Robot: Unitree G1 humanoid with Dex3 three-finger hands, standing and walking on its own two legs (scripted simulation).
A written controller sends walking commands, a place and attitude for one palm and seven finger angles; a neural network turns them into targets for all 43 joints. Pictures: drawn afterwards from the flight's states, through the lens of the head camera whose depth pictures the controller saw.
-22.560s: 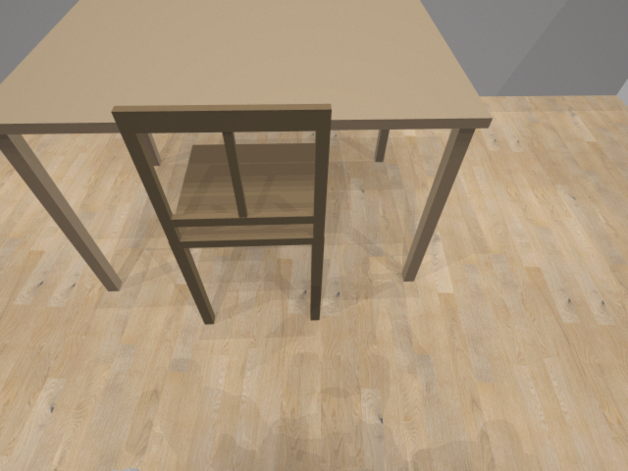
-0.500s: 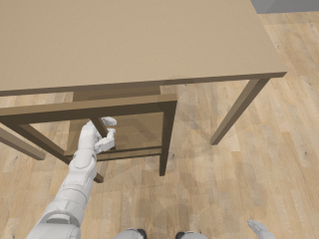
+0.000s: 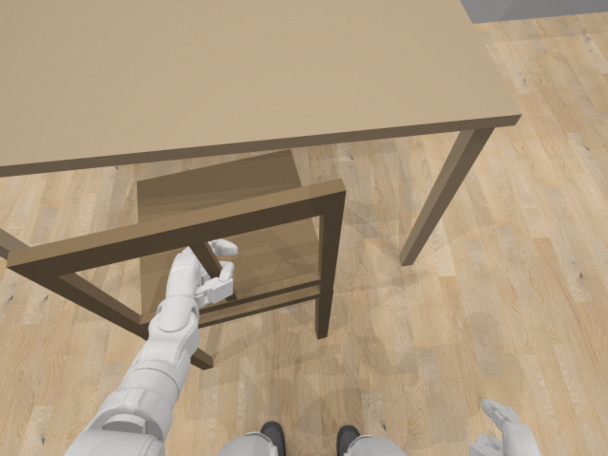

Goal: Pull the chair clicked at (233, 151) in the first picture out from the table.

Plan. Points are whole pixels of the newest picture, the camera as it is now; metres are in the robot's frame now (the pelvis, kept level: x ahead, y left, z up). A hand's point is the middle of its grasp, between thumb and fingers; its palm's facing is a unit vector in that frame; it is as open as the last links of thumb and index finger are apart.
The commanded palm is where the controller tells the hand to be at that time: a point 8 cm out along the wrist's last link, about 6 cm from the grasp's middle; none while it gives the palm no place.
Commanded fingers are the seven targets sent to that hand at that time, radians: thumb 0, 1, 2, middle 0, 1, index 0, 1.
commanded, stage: step backward, pulling the chair out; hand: left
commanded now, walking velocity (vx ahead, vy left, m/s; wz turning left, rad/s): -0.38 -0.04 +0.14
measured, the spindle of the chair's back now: (216, 272) +0.38 +0.14 -0.10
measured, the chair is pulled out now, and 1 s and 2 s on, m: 0.10 0.15 0.21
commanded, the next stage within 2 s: none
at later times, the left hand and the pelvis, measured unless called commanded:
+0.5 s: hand (225, 316) +0.30 +0.11 -0.07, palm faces -0.01 -0.99 -0.17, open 5.1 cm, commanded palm +0.29 +0.17 -0.06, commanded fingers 0.00 0.90 0.90 -0.50 -1.45 -0.50 -1.45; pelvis -0.04 +0.00 +0.00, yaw +1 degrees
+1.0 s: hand (224, 316) +0.30 +0.12 -0.07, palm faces -0.04 -0.98 -0.18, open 5.2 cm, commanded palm +0.29 +0.17 -0.06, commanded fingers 0.00 0.90 0.90 -0.50 -1.45 -0.50 -1.45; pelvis -0.03 +0.00 -0.01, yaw +3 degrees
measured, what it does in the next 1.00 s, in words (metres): stands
